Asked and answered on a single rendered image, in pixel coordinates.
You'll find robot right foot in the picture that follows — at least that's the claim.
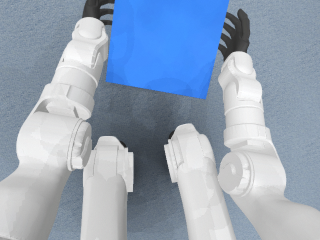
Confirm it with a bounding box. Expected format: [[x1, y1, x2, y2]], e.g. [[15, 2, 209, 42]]
[[168, 130, 175, 139]]

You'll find carton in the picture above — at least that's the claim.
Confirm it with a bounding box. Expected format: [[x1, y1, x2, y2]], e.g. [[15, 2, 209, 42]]
[[105, 0, 230, 100]]

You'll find left robot hand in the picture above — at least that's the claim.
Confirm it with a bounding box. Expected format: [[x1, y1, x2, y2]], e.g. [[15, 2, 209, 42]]
[[82, 0, 115, 25]]

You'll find robot left thigh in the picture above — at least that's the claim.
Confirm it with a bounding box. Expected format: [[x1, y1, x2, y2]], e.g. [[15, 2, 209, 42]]
[[80, 145, 134, 240]]

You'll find robot right upper arm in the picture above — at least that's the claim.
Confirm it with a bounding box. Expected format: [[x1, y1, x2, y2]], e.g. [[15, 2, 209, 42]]
[[217, 149, 320, 240]]

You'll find right robot forearm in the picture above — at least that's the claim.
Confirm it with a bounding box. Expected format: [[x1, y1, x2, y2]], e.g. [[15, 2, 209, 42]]
[[218, 51, 282, 164]]

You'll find right robot hand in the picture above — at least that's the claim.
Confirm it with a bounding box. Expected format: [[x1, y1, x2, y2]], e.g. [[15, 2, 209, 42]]
[[218, 8, 251, 62]]

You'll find robot left upper arm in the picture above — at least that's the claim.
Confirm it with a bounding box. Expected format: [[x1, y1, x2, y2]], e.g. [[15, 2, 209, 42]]
[[0, 111, 92, 240]]

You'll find left robot forearm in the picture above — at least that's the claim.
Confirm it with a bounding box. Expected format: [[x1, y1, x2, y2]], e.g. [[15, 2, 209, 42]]
[[16, 17, 108, 159]]

